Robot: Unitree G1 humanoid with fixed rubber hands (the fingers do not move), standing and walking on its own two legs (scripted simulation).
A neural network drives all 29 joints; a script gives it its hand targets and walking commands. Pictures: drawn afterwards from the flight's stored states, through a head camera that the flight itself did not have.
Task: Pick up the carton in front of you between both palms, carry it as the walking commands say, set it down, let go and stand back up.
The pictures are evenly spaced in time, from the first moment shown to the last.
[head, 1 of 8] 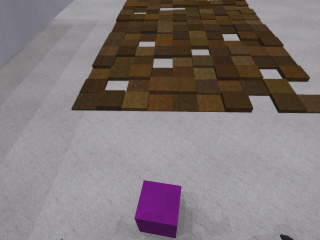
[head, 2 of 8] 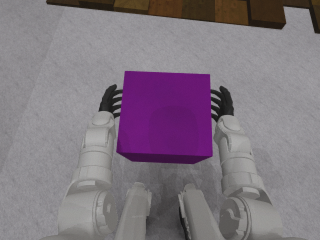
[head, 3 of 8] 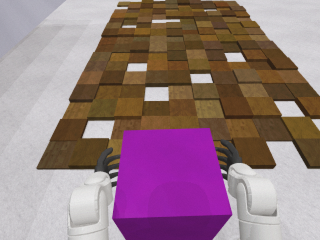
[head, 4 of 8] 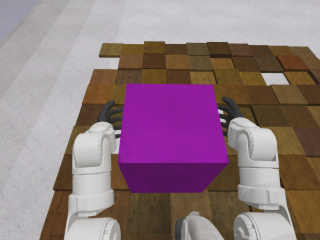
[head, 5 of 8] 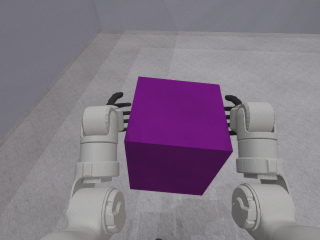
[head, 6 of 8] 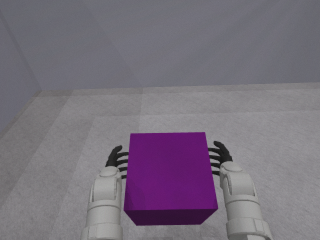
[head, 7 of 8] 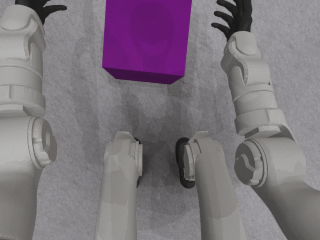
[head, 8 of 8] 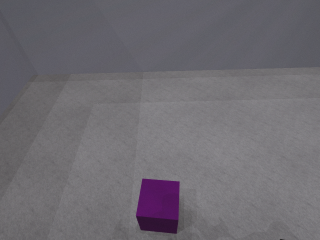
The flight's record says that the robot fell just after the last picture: no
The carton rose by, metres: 0.80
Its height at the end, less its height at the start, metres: +0.00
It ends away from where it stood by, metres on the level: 6.37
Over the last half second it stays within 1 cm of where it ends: yes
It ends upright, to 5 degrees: yes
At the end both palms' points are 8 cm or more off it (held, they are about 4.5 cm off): yes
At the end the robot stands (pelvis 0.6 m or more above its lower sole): yes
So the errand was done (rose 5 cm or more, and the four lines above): yes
